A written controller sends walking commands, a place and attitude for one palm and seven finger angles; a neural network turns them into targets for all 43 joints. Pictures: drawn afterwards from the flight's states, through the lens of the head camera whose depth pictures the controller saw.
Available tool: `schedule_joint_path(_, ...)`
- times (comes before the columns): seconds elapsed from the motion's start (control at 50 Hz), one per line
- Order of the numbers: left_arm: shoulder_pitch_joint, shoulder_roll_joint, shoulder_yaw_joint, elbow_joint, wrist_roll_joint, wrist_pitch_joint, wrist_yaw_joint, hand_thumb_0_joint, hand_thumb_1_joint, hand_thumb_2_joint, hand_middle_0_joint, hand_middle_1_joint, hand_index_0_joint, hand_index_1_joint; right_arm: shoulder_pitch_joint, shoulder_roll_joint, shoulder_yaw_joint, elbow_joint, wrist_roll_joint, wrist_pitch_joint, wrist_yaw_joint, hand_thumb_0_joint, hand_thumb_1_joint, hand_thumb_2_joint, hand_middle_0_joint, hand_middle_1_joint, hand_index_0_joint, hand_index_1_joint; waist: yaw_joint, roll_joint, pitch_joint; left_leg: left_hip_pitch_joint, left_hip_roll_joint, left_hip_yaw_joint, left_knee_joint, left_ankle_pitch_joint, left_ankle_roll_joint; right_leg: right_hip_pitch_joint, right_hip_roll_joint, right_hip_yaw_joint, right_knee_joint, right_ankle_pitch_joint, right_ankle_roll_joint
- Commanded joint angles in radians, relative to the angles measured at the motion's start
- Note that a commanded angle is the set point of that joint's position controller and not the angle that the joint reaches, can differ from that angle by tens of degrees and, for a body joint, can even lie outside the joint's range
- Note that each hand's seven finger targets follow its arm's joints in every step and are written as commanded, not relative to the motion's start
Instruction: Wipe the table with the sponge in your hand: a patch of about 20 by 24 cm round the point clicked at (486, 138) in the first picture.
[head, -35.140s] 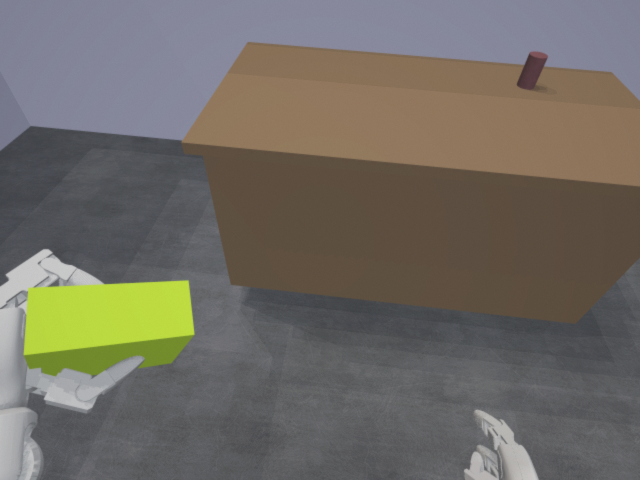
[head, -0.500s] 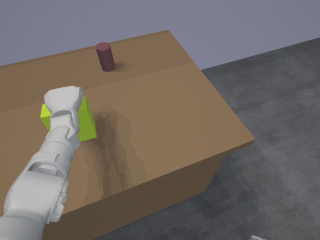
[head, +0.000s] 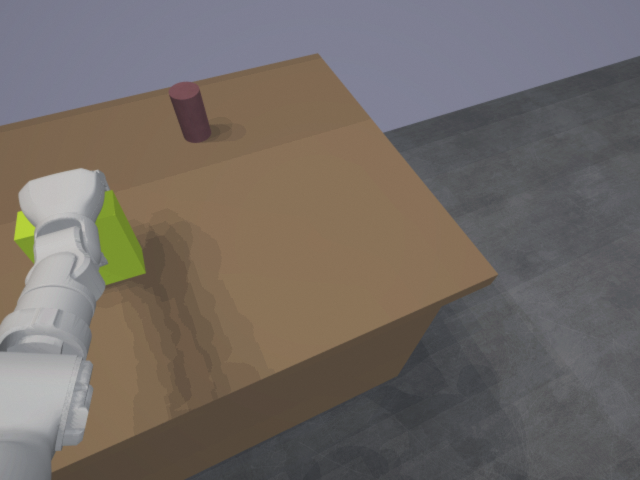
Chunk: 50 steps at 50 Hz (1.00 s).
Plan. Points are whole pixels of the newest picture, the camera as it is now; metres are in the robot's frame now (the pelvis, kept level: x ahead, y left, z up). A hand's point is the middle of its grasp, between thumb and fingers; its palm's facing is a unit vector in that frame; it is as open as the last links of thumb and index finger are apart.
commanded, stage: slide back across to the first lane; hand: left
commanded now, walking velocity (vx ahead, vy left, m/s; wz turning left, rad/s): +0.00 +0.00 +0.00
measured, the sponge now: (93, 254) +0.42 +0.32 +0.00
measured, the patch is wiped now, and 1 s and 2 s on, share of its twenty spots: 0.95 0.95 0.95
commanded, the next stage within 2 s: wipe back along the first lane in 0.26 s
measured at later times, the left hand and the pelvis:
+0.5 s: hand (52, 246) +0.40 +0.35 +0.04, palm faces -0.07 -0.01 -1.00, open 9.6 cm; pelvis +0.02 +0.01 +0.00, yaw +1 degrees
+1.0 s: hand (52, 276) +0.36 +0.33 +0.04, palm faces -0.04 -0.01 -1.00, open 9.6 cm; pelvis +0.02 +0.02 +0.00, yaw +2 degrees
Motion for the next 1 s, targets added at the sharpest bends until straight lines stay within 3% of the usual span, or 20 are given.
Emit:
schedule_joint_path(0.0,-0.252,0.303,0.025,-0.129,0.023,-0.001,-0.007,0.000,0.100,1.300,-1.200,-1.600,-1.200,-1.600,-0.002,-0.155,-0.051,-0.098,0.001,-0.034,-0.012,0.000,-0.900,-0.900,0.200,0.300,0.200,0.300,0.042,0.002,-0.301,0.083,-0.039,0.014,-0.078,0.220,0.046,0.294,0.016,-0.039,-0.051,0.189,-0.060)
schedule_joint_path(0.02,-0.250,0.286,0.016,-0.139,0.019,-0.012,-0.013,0.000,0.100,1.300,-1.200,-1.600,-1.200,-1.600,0.000,-0.155,-0.052,-0.100,0.002,-0.035,-0.015,0.000,-0.900,-0.900,0.200,0.300,0.200,0.300,0.038,-0.003,-0.290,0.087,-0.039,0.011,-0.081,0.220,0.046,0.286,0.017,-0.042,-0.054,0.184,-0.061)
schedule_joint_path(0.04,-0.262,0.269,0.012,-0.168,0.013,-0.029,-0.020,0.000,0.100,1.300,-1.200,-1.600,-1.200,-1.600,-0.006,-0.151,-0.056,-0.099,0.002,-0.039,-0.017,0.000,-0.900,-0.900,0.200,0.300,0.200,0.300,0.037,0.031,-0.299,0.114,-0.035,0.007,-0.082,0.256,0.046,0.279,0.017,-0.042,-0.051,0.205,-0.067)
schedule_joint_path(0.1,-0.230,0.238,-0.008,-0.182,0.017,-0.054,-0.029,0.000,0.100,1.300,-1.200,-1.600,-1.200,-1.600,0.008,-0.152,-0.063,-0.093,-0.002,-0.037,-0.017,0.000,-0.900,-0.900,0.200,0.300,0.200,0.300,0.033,0.020,-0.292,0.145,-0.032,0.003,-0.071,0.285,0.046,0.260,0.023,-0.050,-0.049,0.218,-0.070)
schedule_joint_path(0.16,-0.176,0.269,0.039,-0.224,0.015,-0.082,-0.022,0.000,0.100,1.300,-1.200,-1.600,-1.200,-1.600,0.009,-0.153,-0.069,-0.094,-0.008,-0.031,-0.016,0.000,-0.900,-0.900,0.200,0.300,0.200,0.300,0.055,0.031,-0.340,0.174,-0.032,0.003,-0.058,0.378,0.042,0.295,0.024,-0.051,-0.030,0.302,-0.078)
schedule_joint_path(0.2,-0.159,0.291,0.061,-0.218,0.014,-0.083,-0.011,0.000,0.100,1.300,-1.200,-1.600,-1.200,-1.600,-0.001,-0.156,-0.067,-0.094,-0.008,-0.023,-0.014,0.000,-0.900,-0.900,0.200,0.300,0.200,0.300,0.056,0.017,-0.306,0.150,-0.035,0.006,-0.057,0.375,0.039,0.295,0.022,-0.053,-0.029,0.317,-0.076)
schedule_joint_path(0.34,-0.099,0.321,0.100,-0.259,0.034,-0.065,0.009,0.000,0.100,1.300,-1.200,-1.600,-1.200,-1.600,-0.031,-0.159,-0.069,-0.105,-0.011,-0.010,0.004,0.000,-0.900,-0.900,0.200,0.300,0.200,0.300,0.082,0.031,-0.320,0.168,-0.036,-0.002,-0.048,0.495,0.030,0.318,0.018,-0.056,-0.008,0.403,-0.083)
schedule_joint_path(0.36,-0.045,0.281,0.073,-0.243,0.031,-0.054,0.007,0.000,0.100,1.300,-1.200,-1.600,-1.200,-1.600,-0.028,-0.155,-0.070,-0.113,-0.012,-0.010,0.007,0.000,-0.900,-0.900,0.200,0.300,0.200,0.300,0.086,0.029,-0.318,0.169,-0.037,0.000,-0.046,0.491,0.029,0.318,0.020,-0.063,-0.007,0.391,-0.081)
schedule_joint_path(0.38,-0.061,0.241,0.043,-0.252,0.023,-0.050,0.005,0.000,0.100,1.300,-1.200,-1.600,-1.200,-1.600,-0.035,-0.154,-0.070,-0.114,-0.011,-0.010,0.007,0.000,-0.900,-0.900,0.200,0.300,0.200,0.300,0.069,0.006,-0.305,0.173,-0.032,0.003,-0.043,0.479,0.029,0.300,0.020,-0.065,-0.012,0.387,-0.078)
schedule_joint_path(0.44,0.005,0.188,0.022,-0.300,0.004,-0.041,-0.009,0.000,0.100,1.300,-1.200,-1.600,-1.200,-1.600,-0.058,-0.149,-0.072,-0.133,-0.007,-0.011,0.010,0.000,-0.900,-0.900,0.200,0.300,0.200,0.300,0.083,0.001,-0.325,0.187,-0.030,-0.002,-0.048,0.504,0.031,0.319,0.018,-0.062,-0.016,0.396,-0.080)
schedule_joint_path(0.46,0.035,0.195,0.026,-0.294,0.005,-0.035,-0.011,0.000,0.100,1.300,-1.200,-1.600,-1.200,-1.600,-0.056,-0.154,-0.073,-0.130,-0.009,-0.008,0.011,0.000,-0.900,-0.900,0.200,0.300,0.200,0.300,0.086,0.010,-0.317,0.193,-0.029,-0.003,-0.043,0.495,0.030,0.313,0.019,-0.065,-0.014,0.381,-0.080)
schedule_joint_path(0.5,0.031,0.131,-0.029,-0.319,-0.001,-0.021,-0.017,0.000,0.100,1.300,-1.200,-1.600,-1.200,-1.600,-0.072,-0.148,-0.069,-0.139,-0.006,-0.005,0.011,0.000,-0.900,-0.900,0.200,0.300,0.200,0.300,0.073,0.000,-0.280,0.189,-0.030,-0.004,-0.047,0.462,0.030,0.287,0.020,-0.070,-0.021,0.345,-0.078)
schedule_joint_path(0.56,0.082,0.151,0.000,-0.333,-0.015,-0.009,-0.024,0.000,0.100,1.300,-1.200,-1.600,-1.200,-1.600,-0.082,-0.154,-0.067,-0.140,-0.007,-0.004,0.008,0.000,-0.900,-0.900,0.200,0.300,0.200,0.300,0.085,-0.023,-0.278,0.191,-0.029,-0.010,-0.051,0.450,0.031,0.300,0.020,-0.070,-0.022,0.332,-0.082)
schedule_joint_path(0.7,0.138,0.074,-0.064,-0.379,-0.022,0.019,-0.045,0.000,0.100,1.300,-1.200,-1.600,-1.200,-1.600,-0.120,-0.147,-0.053,-0.165,-0.002,-0.005,0.006,0.000,-0.900,-0.900,0.200,0.300,0.200,0.300,0.091,-0.016,-0.212,0.169,-0.035,-0.017,-0.070,0.359,0.027,0.268,0.019,-0.078,-0.029,0.237,-0.086)
schedule_joint_path(0.76,0.199,0.086,-0.042,-0.414,-0.026,0.023,-0.047,0.000,0.100,1.300,-1.200,-1.600,-1.200,-1.600,-0.131,-0.146,-0.053,-0.175,-0.003,-0.009,0.003,0.000,-0.900,-0.900,0.200,0.300,0.200,0.300,0.108,-0.018,-0.229,0.179,-0.037,-0.021,-0.070,0.370,0.026,0.293,0.018,-0.074,-0.026,0.243,-0.088)
schedule_joint_path(0.78,0.178,0.062,-0.067,-0.432,-0.030,0.027,-0.048,0.000,0.100,1.300,-1.200,-1.600,-1.200,-1.600,-0.139,-0.144,-0.049,-0.177,-0.003,-0.009,0.001,0.000,-0.900,-0.900,0.200,0.300,0.200,0.300,0.099,-0.021,-0.225,0.176,-0.036,-0.019,-0.070,0.353,0.026,0.283,0.019,-0.075,-0.027,0.236,-0.087)
schedule_joint_path(0.82,0.212,0.078,-0.045,-0.433,-0.029,0.034,-0.047,0.000,0.100,1.300,-1.200,-1.600,-1.200,-1.600,-0.146,-0.144,-0.050,-0.179,-0.003,-0.012,-0.001,0.000,-0.900,-0.900,0.200,0.300,0.200,0.300,0.106,-0.043,-0.200,0.164,-0.038,-0.020,-0.074,0.325,0.027,0.282,0.018,-0.074,-0.033,0.216,-0.087)
schedule_joint_path(0.86,0.220,0.040,-0.074,-0.478,-0.036,0.039,-0.050,0.000,0.100,1.300,-1.200,-1.600,-1.200,-1.600,-0.159,-0.141,-0.048,-0.188,-0.002,-0.015,0.000,0.000,-0.900,-0.900,0.200,0.300,0.200,0.300,0.107,-0.022,-0.192,0.178,-0.036,-0.024,-0.079,0.339,0.025,0.280,0.017,-0.076,-0.033,0.213,-0.088)
schedule_joint_path(0.94,0.233,0.042,-0.065,-0.520,-0.041,0.053,-0.050,0.000,0.100,1.300,-1.200,-1.600,-1.200,-1.600,-0.180,-0.138,-0.045,-0.194,0.000,-0.020,-0.005,0.000,-0.900,-0.900,0.200,0.300,0.200,0.300,0.111,-0.033,-0.199,0.179,-0.036,-0.028,-0.089,0.315,0.023,0.287,0.017,-0.073,-0.036,0.190,-0.088)
schedule_joint_path(0.98,0.246,0.011,-0.094,-0.523,-0.044,0.067,-0.051,0.000,0.100,1.300,-1.200,-1.600,-1.200,-1.600,-0.186,-0.135,-0.043,-0.195,-0.001,-0.023,-0.006,0.000,-0.900,-0.900,0.200,0.300,0.200,0.300,0.109,-0.037,-0.176,0.181,-0.038,-0.026,-0.089,0.286,0.026,0.275,0.017,-0.076,-0.041,0.166,-0.086)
